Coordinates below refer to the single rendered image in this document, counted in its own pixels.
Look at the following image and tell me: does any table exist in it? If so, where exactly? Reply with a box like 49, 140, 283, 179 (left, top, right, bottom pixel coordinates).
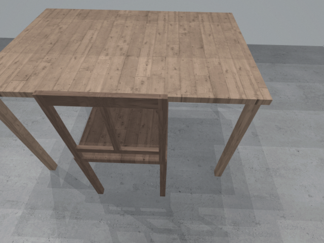
0, 8, 273, 177

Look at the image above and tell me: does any chair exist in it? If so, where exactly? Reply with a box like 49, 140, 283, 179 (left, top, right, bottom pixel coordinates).
32, 90, 169, 196

